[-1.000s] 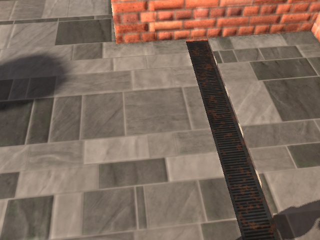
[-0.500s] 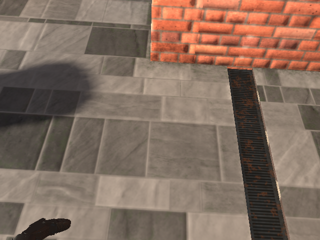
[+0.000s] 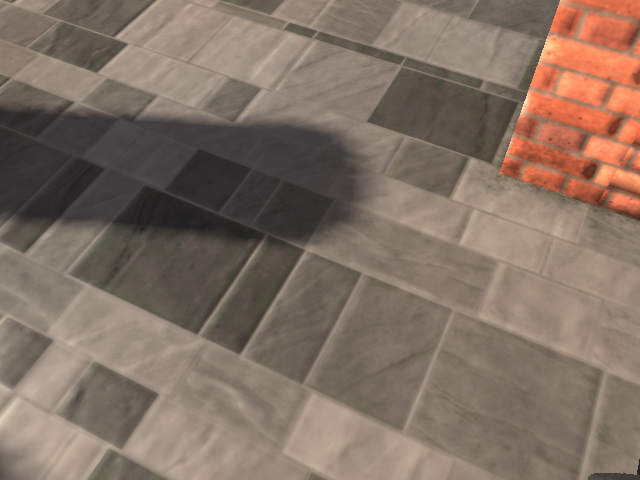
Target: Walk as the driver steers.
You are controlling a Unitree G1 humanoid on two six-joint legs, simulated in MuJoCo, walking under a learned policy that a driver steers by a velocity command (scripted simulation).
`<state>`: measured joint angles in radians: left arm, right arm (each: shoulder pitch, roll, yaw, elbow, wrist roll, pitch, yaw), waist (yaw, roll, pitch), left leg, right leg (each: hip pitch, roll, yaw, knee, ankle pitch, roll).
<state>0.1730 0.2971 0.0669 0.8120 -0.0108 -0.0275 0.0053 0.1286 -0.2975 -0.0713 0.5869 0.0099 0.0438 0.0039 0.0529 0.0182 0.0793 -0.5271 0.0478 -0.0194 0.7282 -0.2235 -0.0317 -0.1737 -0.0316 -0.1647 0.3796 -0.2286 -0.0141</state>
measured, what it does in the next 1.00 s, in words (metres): walks ahead: left foot, then right foot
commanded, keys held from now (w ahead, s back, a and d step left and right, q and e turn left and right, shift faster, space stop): no key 0.72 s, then w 0.24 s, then w+e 0.04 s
